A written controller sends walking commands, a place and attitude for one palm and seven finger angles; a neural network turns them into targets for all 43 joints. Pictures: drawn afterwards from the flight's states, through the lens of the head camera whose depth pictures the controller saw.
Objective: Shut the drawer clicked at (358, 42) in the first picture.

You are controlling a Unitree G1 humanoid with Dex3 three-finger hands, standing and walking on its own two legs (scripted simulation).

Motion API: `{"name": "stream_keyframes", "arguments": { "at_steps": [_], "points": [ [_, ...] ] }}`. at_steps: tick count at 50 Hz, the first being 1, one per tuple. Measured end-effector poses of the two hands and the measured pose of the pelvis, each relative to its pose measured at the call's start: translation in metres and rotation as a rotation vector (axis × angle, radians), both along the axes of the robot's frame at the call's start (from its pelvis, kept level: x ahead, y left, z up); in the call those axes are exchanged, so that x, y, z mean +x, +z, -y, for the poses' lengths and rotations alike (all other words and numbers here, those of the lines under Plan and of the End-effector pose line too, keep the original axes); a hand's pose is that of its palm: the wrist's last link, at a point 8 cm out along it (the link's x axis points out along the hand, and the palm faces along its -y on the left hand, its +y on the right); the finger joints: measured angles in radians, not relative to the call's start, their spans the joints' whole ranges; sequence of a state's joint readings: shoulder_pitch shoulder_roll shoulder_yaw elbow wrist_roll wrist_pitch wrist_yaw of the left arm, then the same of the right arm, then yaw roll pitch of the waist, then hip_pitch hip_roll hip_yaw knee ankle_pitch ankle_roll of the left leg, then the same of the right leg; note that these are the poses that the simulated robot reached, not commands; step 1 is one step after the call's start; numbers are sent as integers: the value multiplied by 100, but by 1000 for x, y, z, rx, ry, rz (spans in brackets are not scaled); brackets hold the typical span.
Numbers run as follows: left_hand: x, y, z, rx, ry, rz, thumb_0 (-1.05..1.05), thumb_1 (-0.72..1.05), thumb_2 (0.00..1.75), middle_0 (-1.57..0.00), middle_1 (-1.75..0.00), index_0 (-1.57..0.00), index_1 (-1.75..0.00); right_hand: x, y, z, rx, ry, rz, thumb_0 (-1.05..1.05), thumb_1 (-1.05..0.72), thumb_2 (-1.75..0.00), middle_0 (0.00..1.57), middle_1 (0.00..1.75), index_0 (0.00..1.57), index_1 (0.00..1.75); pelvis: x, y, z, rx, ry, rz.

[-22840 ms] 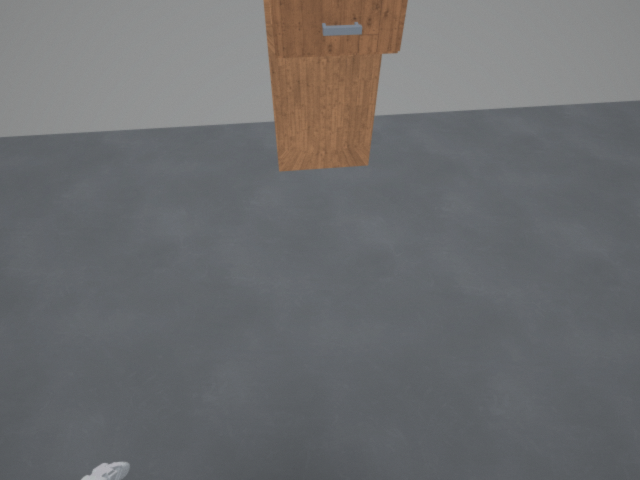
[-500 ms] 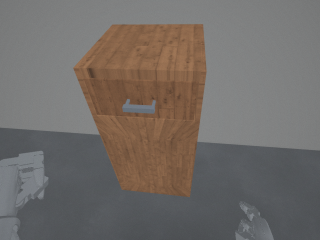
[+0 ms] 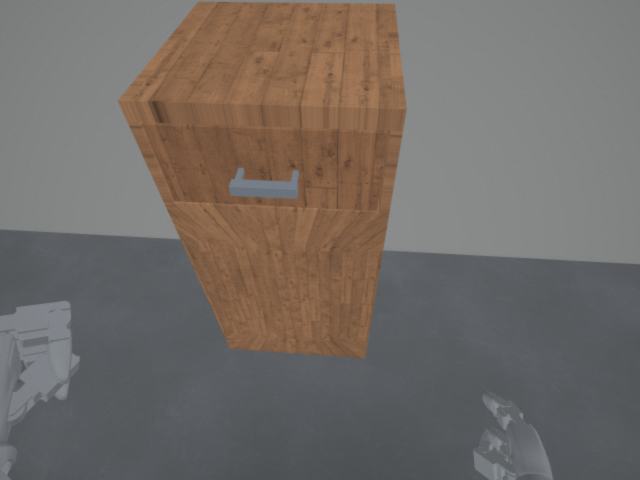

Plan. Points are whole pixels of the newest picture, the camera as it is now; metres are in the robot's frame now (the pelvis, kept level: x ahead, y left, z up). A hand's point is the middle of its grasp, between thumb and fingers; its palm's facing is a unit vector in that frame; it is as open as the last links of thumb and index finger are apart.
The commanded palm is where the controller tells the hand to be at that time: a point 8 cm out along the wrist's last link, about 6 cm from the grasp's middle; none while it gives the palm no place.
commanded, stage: step back with the hand held close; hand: left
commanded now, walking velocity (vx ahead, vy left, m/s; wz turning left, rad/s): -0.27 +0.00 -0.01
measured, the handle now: (265, 181) +0.59 +0.14 +0.02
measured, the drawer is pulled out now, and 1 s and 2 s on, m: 0.00 0.00 0.00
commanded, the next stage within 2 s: stop stepping back and stand still in 1.20 s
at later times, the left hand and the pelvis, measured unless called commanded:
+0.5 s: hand (14, 441) +0.13 +0.25 +0.15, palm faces +0.33 -0.82 -0.47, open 3.2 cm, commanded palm +0.06 +0.29 +0.17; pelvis -0.06 +0.01 -0.01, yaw +1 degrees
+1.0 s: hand out of the picture +0.08 +0.27 +0.16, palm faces +0.39 -0.79 -0.47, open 3.2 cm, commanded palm +0.00 +0.31 +0.17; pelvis -0.11 +0.02 -0.01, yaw +4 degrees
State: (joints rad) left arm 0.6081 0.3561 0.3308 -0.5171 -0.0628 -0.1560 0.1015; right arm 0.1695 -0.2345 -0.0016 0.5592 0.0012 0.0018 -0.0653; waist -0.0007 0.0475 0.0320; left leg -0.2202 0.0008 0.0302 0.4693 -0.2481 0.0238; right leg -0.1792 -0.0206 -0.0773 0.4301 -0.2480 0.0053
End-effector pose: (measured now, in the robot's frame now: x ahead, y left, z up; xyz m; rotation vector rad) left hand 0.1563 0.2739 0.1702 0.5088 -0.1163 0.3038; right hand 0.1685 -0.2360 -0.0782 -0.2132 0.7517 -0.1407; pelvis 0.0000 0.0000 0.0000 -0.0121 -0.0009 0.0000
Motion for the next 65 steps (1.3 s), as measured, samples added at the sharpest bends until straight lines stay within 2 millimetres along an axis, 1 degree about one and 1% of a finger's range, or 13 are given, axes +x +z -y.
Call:
{"name": "stream_keyframes", "arguments": {
  "at_steps": [5, 14, 22, 28, 34, 41, 47, 50, 52, 56, 59, 62, 65],
  "points": [
    [-10, -6, -3, 15, -26, -47, 1, 89, 90, -140, -160, -140, -160, -16, -2, 3, -26, -33, -46, 2, -91, -90, 20, 30, 20, 30, -10, -1, -4, 2, -1, -17],
    [-34, 6, -8, 59, -29, 31, 1, 89, 90, -140, -160, -140, -160, -34, -1, -6, -23, -19, -20, 2, -91, -90, 20, 30, 20, 30, -36, -5, -5, -1, 2, -22],
    [-60, 3, -9, 40, -31, 69, 1, 89, 90, -140, -160, -141, -160, -51, 2, -11, -29, 0, 13, 2, -90, -90, 21, 30, 21, 30, -56, -8, -7, -21, 15, -24],
    [-72, 4, -16, 65, -28, 98, 1, 89, 90, -141, -160, -141, -160, -68, 3, -11, -54, 5, 2, 2, -90, -90, 21, 30, 21, 30, -66, -8, -9, -23, 37, -21],
    [-88, 8, -17, 122, -3, 113, 1, 89, 90, -141, -160, -141, -160, -72, -5, -10, -43, 30, 10, 2, -90, -90, 21, 30, 21, 30, -78, -14, -3, -17, 53, -17],
    [-104, 7, -10, 59, -30, 159, 1, 89, 90, -141, -160, -141, -160, -82, -5, -10, -49, 27, 0, 2, -90, -90, 21, 30, 21, 30, -91, -15, -6, -27, 60, -16],
    [-114, 5, -30, 76, -39, 192, 1, 88, 90, -141, -160, -141, -160, -98, 0, -18, -83, 1, 3, 2, -90, -90, 20, 30, 20, 30, -104, -17, -19, -52, 63, -9],
    [-120, 10, -39, 96, -19, 189, 1, 88, 90, -141, -160, -141, -160, -107, 6, -27, -76, 16, 14, 2, -91, -90, 20, 30, 20, 30, -111, -11, -20, -75, 70, -24],
    [-126, 14, -41, 84, -11, 198, 1, 89, 90, -141, -160, -141, -160, -113, 9, -32, -64, 36, 14, 2, -90, -90, 20, 30, 20, 30, -115, -7, -19, -82, 61, -44],
    [-138, 16, -30, 37, -38, 200, 1, 89, 90, -141, -160, -141, -160, -124, 10, -40, -41, 75, 16, 2, -90, -90, 21, 30, 21, 30, -126, -3, -16, -73, 27, -83],
    [-143, 13, -13, 52, -109, 199, 1, 89, 90, -141, -160, -141, -160, -134, 3, -39, -28, 92, 20, 1, -90, -90, 21, 31, 21, 30, -144, -9, -9, -37, -13, -93],
    [-148, 14, 1, 63, -185, 193, 1, 89, 90, -141, -160, -141, -160, -153, -4, -32, -18, 68, 11, 1, -90, -90, 21, 31, 21, 30, -165, -11, -7, -62, -19, -67],
    [-159, 18, 5, 70, -223, 200, 1, 89, 90, -141, -160, -141, -160, -177, -4, -21, -16, 7, 2, 1, -90, -90, 21, 31, 21, 30, -173, -11, -6, -58, -19, -43]
  ]
}}
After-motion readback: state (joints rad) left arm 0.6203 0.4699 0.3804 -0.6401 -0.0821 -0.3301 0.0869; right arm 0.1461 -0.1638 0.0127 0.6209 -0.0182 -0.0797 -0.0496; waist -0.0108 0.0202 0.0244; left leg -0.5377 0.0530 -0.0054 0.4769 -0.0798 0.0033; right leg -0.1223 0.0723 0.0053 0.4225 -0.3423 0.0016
